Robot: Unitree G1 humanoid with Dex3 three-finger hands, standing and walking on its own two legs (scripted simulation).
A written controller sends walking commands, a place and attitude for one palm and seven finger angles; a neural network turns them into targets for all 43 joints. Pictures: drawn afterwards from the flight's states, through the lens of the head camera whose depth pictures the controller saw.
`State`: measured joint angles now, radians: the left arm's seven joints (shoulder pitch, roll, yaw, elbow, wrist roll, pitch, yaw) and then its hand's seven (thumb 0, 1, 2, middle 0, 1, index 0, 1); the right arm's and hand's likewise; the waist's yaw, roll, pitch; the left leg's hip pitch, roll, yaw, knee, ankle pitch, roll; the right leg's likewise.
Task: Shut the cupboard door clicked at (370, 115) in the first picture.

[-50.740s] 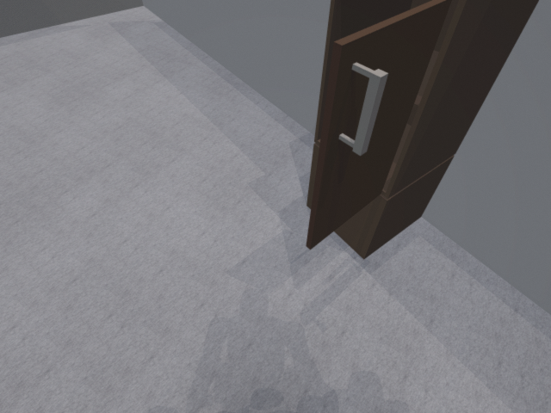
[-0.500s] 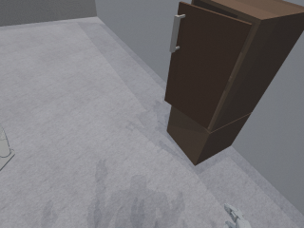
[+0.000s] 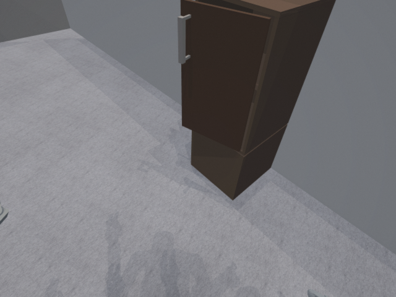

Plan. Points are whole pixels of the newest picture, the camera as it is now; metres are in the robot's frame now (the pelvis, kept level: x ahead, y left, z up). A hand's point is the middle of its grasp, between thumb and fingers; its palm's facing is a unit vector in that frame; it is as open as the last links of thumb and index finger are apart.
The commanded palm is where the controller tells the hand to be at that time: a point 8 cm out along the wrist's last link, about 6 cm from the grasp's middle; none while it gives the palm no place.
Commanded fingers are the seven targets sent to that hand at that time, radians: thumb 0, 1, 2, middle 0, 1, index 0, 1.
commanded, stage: stop stepping back and stand still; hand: left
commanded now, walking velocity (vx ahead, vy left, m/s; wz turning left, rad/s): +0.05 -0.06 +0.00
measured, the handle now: (185, 39) +0.97 +0.10 +0.13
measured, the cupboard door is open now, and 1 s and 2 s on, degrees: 14 14 14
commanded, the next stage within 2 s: let the arm hang, fingers relaxed in 0.22 s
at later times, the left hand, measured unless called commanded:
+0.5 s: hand (87, 269) +0.20 +0.24 -0.06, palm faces +0.07 -0.91 -0.40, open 7.4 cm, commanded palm none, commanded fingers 0.00 0.90 0.90 -0.20 -0.30 -0.20 -0.30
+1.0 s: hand out of the picture -0.04 +0.22 -0.16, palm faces +0.05 -0.97 -0.25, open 7.3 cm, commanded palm none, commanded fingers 0.00 0.90 0.90 -0.20 -0.30 -0.20 -0.30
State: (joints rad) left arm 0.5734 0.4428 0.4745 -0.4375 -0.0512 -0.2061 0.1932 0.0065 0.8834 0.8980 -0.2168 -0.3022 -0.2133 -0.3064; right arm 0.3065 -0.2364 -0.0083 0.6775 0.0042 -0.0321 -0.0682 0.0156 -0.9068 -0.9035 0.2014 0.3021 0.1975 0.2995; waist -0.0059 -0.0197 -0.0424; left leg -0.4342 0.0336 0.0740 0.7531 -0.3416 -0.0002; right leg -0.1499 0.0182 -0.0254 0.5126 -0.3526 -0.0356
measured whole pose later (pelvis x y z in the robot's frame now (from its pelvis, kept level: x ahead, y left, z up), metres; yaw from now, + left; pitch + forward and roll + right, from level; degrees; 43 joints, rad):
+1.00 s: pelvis +0.01 +0.02 +0.01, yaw +1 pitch -2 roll -1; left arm 0.36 0.19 0.02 1.12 0.01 0.02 0.02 0.00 0.92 0.90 -0.20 -0.30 -0.20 -0.30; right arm 0.28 -0.17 0.00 1.07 -0.01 0.02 -0.03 0.01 -0.92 -0.90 0.20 0.30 0.20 0.30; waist 0.00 0.03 0.05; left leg -0.26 0.02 0.08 0.44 -0.14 0.03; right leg -0.07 0.01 -0.03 0.40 -0.29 -0.01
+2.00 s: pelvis +0.02 +0.01 +0.01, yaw +0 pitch -2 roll +0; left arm 0.29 0.17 0.02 1.15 0.01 -0.01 0.03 0.00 0.91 0.90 -0.20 -0.30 -0.20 -0.30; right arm 0.24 -0.18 -0.01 1.12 -0.01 0.01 -0.03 0.01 -0.91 -0.90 0.20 0.30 0.19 0.30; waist -0.01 0.01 0.05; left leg -0.23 0.03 0.09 0.41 -0.14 0.01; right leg -0.04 0.02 -0.03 0.38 -0.30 -0.02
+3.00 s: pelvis +0.03 -0.02 +0.00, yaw +29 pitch +2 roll +0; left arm 0.18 0.21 0.06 0.89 0.03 0.04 0.03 0.00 0.91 0.90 -0.20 -0.30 -0.20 -0.30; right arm 0.20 -0.27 -0.11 0.92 -0.03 0.08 0.01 0.01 -0.91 -0.90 0.20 0.30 0.20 0.30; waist -0.03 0.06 0.08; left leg -0.58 -0.09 -0.09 1.04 -0.41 -0.03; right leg -0.25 -0.04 -0.03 0.53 -0.31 0.01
